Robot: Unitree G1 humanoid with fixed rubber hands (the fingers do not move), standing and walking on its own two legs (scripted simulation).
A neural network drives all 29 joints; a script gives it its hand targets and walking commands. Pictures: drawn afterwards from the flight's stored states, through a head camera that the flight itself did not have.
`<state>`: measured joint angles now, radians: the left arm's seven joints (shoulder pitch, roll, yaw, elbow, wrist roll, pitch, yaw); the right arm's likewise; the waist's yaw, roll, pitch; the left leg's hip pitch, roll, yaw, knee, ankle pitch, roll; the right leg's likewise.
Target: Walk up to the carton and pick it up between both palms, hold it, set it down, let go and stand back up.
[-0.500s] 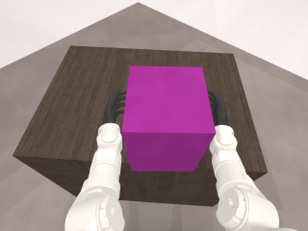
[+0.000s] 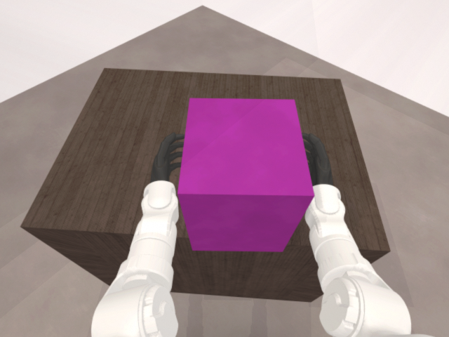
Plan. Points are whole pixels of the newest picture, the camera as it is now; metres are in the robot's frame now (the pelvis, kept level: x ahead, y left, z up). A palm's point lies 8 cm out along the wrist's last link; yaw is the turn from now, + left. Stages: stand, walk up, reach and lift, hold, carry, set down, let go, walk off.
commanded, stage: reach and lift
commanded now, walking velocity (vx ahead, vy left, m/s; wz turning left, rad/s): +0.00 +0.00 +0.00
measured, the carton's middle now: (239, 180) +0.41 -0.05 -0.01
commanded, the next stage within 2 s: none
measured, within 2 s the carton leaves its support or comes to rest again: leaves its support in 0.32 s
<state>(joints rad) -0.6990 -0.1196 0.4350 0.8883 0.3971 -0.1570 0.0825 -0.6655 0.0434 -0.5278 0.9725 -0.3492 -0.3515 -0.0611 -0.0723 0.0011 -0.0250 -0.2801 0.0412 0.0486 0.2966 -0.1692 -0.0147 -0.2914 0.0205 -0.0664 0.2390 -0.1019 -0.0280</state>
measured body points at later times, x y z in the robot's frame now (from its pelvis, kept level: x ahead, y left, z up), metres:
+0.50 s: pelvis -0.02 +0.00 +0.00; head +0.00 +0.01 +0.45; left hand +0.39 +0.13 +0.07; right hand +0.38 -0.17 +0.08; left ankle -0.02 +0.13 -0.75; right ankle +0.00 -0.10 -0.75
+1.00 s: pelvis -0.02 +0.01 +0.00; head -0.02 +0.03 +0.45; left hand +0.39 +0.13 +0.11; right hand +0.37 -0.16 +0.11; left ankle -0.02 +0.13 -0.75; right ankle +0.00 -0.10 -0.75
